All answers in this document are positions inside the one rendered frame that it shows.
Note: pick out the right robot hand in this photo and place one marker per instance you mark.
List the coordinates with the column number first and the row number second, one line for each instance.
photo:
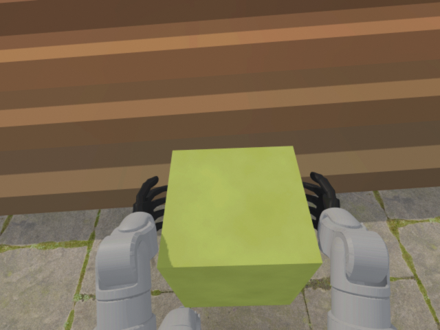
column 327, row 196

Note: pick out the robot right forearm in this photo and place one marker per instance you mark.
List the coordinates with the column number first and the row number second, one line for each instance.
column 359, row 273

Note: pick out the robot left forearm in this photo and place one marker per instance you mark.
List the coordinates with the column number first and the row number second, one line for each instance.
column 123, row 275

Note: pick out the carton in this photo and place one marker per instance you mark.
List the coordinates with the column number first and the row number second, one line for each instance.
column 237, row 229

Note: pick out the left robot thigh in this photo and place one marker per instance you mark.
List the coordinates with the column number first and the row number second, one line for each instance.
column 181, row 319

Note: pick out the left robot hand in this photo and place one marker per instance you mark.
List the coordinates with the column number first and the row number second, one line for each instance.
column 144, row 201

